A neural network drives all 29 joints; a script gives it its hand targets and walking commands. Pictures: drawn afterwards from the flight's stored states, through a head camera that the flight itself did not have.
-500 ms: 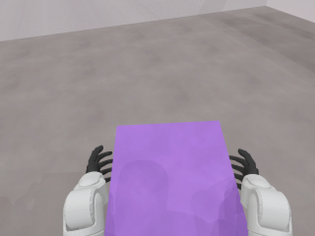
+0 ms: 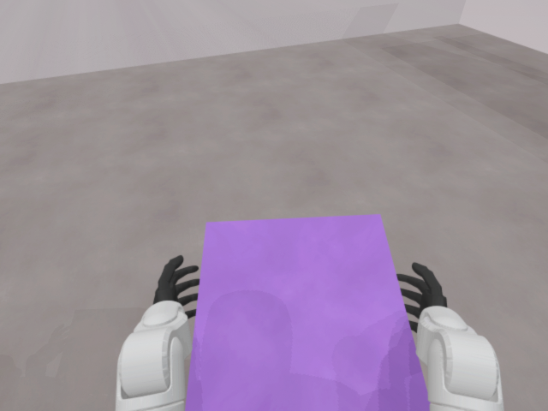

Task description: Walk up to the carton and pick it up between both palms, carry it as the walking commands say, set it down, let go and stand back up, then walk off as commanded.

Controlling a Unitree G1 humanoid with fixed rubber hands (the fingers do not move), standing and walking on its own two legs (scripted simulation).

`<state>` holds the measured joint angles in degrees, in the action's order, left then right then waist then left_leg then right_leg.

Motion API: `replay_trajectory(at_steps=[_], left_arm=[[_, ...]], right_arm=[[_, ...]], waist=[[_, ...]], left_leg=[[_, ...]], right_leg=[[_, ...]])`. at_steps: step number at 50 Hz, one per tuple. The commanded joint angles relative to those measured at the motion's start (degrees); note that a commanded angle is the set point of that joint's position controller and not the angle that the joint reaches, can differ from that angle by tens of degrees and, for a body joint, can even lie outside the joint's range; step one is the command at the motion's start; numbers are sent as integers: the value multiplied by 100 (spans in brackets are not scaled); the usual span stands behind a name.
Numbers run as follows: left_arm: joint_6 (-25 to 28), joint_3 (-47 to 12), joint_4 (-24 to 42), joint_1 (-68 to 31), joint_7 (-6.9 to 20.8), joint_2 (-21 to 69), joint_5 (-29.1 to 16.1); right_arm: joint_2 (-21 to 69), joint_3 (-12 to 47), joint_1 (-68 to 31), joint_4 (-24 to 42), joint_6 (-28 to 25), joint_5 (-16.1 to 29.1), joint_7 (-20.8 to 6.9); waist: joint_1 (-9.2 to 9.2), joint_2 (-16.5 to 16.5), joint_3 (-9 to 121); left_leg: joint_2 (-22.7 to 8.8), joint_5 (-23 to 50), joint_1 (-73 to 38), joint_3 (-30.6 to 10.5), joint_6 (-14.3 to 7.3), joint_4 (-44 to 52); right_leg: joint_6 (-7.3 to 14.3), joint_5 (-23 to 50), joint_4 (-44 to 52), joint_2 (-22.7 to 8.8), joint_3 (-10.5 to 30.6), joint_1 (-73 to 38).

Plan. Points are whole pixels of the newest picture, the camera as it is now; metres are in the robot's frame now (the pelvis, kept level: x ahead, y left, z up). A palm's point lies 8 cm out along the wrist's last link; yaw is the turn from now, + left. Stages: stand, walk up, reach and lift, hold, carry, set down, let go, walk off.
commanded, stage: carry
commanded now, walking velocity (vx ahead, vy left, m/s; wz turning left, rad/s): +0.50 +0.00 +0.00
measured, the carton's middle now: (298, 323) +0.29 +0.00 -0.01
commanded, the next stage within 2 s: none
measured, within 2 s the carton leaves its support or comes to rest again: neither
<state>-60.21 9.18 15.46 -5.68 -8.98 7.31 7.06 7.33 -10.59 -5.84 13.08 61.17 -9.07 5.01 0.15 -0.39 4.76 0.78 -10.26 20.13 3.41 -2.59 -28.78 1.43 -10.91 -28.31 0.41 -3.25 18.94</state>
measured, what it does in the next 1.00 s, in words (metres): walks ahead: right foot, then left foot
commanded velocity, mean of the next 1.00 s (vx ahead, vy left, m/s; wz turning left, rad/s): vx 0.50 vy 0.00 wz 0.00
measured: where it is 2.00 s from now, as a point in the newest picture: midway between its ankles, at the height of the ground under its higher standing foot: (275, 266)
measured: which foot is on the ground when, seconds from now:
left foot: down 0.00-0.72, up 0.74-0.98, down 1.00-1.00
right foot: down 0.00-0.36, up 0.38-0.66, down 0.68-1.00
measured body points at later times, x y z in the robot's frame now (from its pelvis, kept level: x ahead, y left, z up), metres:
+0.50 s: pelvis +0.10 +0.03 +0.01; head +0.07 +0.04 +0.46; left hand +0.36 +0.21 +0.10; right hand +0.35 -0.15 +0.09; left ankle +0.05 +0.09 -0.73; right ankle +0.08 -0.11 -0.71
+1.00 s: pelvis +0.37 +0.03 +0.00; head +0.41 +0.04 +0.45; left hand +0.64 +0.21 +0.07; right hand +0.63 -0.14 +0.07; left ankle +0.44 +0.12 -0.73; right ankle +0.25 -0.12 -0.73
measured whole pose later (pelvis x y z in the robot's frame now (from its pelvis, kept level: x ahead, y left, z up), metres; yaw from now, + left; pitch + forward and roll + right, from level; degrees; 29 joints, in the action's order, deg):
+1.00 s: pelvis +0.37 +0.03 +0.00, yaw +1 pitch +5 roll -1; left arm -67.5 9.2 31.0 -5.0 -9.1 7.4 3.6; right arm 7.3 -7.0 -3.8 32.3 70.2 -8.7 6.7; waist 0.1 -0.2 -0.6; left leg -0.3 -16.6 26.3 3.7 -0.1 -31.0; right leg -2.6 -21.0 -20.7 -3.3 -4.0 3.8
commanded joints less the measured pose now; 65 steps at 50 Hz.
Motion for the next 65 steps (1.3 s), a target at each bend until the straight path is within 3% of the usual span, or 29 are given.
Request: replay_trajectory(at_steps=[1,5,7,11,13,14,16,17,18,20,27,30,31,32,33,34,35,36,38,40,42,46,48,49,50,51,53,60,65], left_arm=[[-148,-4516,2174,-3215,1458,5509,-2572],[-585,-4356,1903,-3085,1446,5233,-2521],[-717,-4261,1930,-2960,1426,5086,-2455],[-849,-4337,1933,-2829,1401,5040,-2379],[-1016,-4138,1550,-2605,1386,4908,-2208],[-989,-4289,1802,-3058,1378,4961,-2302],[-1008,-4355,1893,-3089,1445,5069,-2325],[-1037,-4202,1322,-3109,1463,4991,-2182],[-1010,-4077,1088,-3218,1480,4927,-2164],[-1091,-4196,1203,-2968,1468,5154,-2345],[-1000,-4668,2147,-3198,1414,5430,-2638],[-1060,-4522,1962,-3017,1428,5427,-2559],[-1016,-4656,2206,-3244,1400,5586,-2676],[-938,-4679,2492,-3321,1438,5637,-2760],[-930,-4500,2397,-3176,1415,5592,-2704],[-927,-4455,2345,-2904,1417,5466,-2610],[-971,-4316,1966,-2723,1384,5418,-2551],[-921,-4447,1998,-2689,1416,5377,-2536],[-885,-4483,2150,-2828,1394,5445,-2541],[-720,-4800,2957,-3380,1422,5792,-2882],[-653,-4658,2878,-3241,1456,5846,-2887],[-783,-4517,2508,-2634,1482,5557,-2675],[-785,-4575,2784,-2628,1409,5414,-2654],[-834,-4634,2754,-2606,1370,5289,-2599],[-843,-4711,2916,-2703,1340,5172,-2585],[-954,-4757,2252,-2510,1447,5254,-2576],[-919,-4570,2268,-2421,1475,5216,-2557],[-909,-4644,2167,-2434,1420,5367,-2497],[-845,-4948,2715,-2937,1393,5488,-2678]], right_arm=[[5627,4990,-3747,2817,10,3072,-1087],[5249,4653,-3244,2349,471,2790,-1020],[5196,4638,-2963,2218,638,2766,-1027],[5163,4674,-2829,2120,724,2847,-1069],[5099,4476,-2498,1650,907,2700,-1060],[5151,4433,-2588,1647,876,2687,-1050],[5143,4461,-2744,1850,846,2779,-1130],[5021,4244,-2871,1554,825,2655,-1143],[5018,4097,-2903,1308,809,2591,-1185],[5157,4330,-3192,1901,851,2785,-1129],[5479,4436,-2842,2274,804,2924,-1141],[5476,4560,-2973,2358,875,2943,-1114],[5559,4574,-2818,2385,867,2929,-1111],[5630,4723,-3119,2807,805,3059,-1127],[5730,4809,-3144,2734,826,3127,-1121],[5551,4862,-3225,2886,838,3122,-1120],[5535,4796,-3113,2659,869,3105,-1103],[5497,4978,-3195,2719,816,3130,-1146],[5664,4792,-2831,2379,755,3065,-1163],[6020,4807,-2891,2737,622,3148,-1189],[6100,4951,-3074,2969,530,3167,-1130],[5670,4887,-2775,3065,583,2962,-1074],[5588,4882,-2547,2974,625,3103,-1094],[5424,4653,-2099,2547,651,2948,-1105],[5331,4571,-2016,2436,652,2899,-1148],[5206,4558,-2468,2573,650,2843,-1141],[5397,4849,-2618,2643,714,2968,-1180],[5487,4647,-2349,2510,673,2959,-1198],[5556,4816,-2666,2966,662,3058,-1229]], waist=[[-46,-155,1581],[22,237,1434],[28,1204,1675],[-9,903,1963],[-38,949,1716],[-100,660,1559],[-185,-1179,1219],[-223,-1632,848],[-222,-1286,432],[-176,-458,554],[-214,-960,1028],[-122,-996,912],[-95,-808,1256],[-13,-780,1553],[173,-77,2121],[265,1021,2748],[179,1943,2507],[210,1617,2326],[129,368,2073],[91,306,1901],[66,1271,1570],[39,1753,1570],[-103,761,2273],[-271,-642,2628],[-132,-1822,2840],[-121,-1973,2388],[-195,-568,2217],[-164,-642,1520],[-90,-1143,1173]], left_leg=[[-931,-2538,-769,-990,-158,1034],[-624,-2570,22,-598,-74,444],[-199,-1908,308,31,25,-522],[-212,-1125,416,251,113,-311],[-191,-1157,-611,161,88,385],[-309,-1093,-1120,-99,-32,841],[-1678,-2477,-1888,-2244,-532,1912],[-2119,-2693,-2476,-2925,-676,2214],[-2341,-2188,-2477,-3072,-813,2270],[-2293,-1649,-2465,-2601,-807,2238],[-1784,1719,-3458,-1452,-525,1550],[-1509,1978,-2456,-868,-467,1475],[-1349,3289,-2675,-500,-278,890],[-1182,2988,-1996,-191,-167,397],[-860,3081,-984,-28,85,-774],[-480,1727,159,236,394,-2511],[86,-2041,1702,350,598,-3378],[158,-2447,2436,-167,543,-3852],[-236,-2104,2689,-357,441,-3456],[-267,-1761,2058,-126,439,-2201],[-271,-1558,1461,86,354,-1187],[20,-67,69,682,249,160],[98,360,-1820,706,221,919],[-939,435,-3329,-949,78,1134],[-2005,764,-4290,-3118,-478,1468],[-2219,1997,-4682,-3542,-917,1319],[-2368,2812,-4601,-2737,-1040,694],[-1936,3048,-4639,-1523,-784,1107],[-1143,4794,-2681,-44,-217,932]], right_leg=[[192,-2239,493,-503,563,-71],[456,-2921,1373,-889,1357,-614],[575,-3079,1858,-1367,1873,-1086],[693,53,1033,-1360,1428,-2369],[432,-1410,1163,-1094,1025,-1304],[371,-1710,966,-1004,835,-629],[40,-1522,-734,-247,-54,729],[-95,-1843,-1202,-134,-294,1901],[-111,-1623,-1757,-282,-84,2360],[8,-1484,-1281,-334,28,2001],[-53,-558,-561,-165,-419,1885],[-14,-105,132,19,-579,623],[71,178,475,190,-652,120],[169,406,728,157,-558,-1004],[438,336,802,-222,343,-2673],[989,588,1016,-1451,2207,-3947],[1516,2066,945,-2311,3269,-4949],[1784,3134,727,-2330,3411,-5111],[1378,3102,788,-2325,2484,-4779],[899,2373,1066,-1907,1689,-4092],[772,1819,1366,-1726,1115,-3317],[510,2051,1112,-1315,227,-2558],[233,2672,-348,-966,-289,-1918],[-37,1363,-1699,-517,-580,-608],[-123,-1325,-2422,185,-258,712],[-26,-2082,-3109,317,195,1663],[22,-1885,-3526,-251,337,2233],[-126,-1047,-2192,-491,131,2927],[33,589,26,302,-731,200]])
